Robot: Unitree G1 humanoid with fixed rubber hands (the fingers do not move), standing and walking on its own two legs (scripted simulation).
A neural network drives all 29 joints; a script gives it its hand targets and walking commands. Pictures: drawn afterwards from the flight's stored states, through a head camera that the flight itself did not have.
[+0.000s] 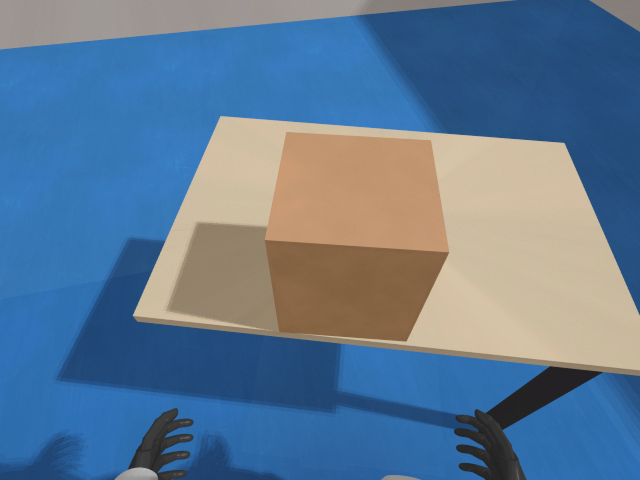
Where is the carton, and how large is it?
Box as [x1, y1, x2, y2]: [265, 132, 448, 341]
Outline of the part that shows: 286,132 265,236 265,244 279,331 406,341 448,253 430,140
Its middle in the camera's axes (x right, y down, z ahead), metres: +0.05 +0.00 +0.60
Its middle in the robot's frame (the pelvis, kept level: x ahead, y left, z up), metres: +0.44 -0.02 -0.01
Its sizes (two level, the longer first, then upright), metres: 0.210 0.200 0.250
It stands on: a table, 0.64 m high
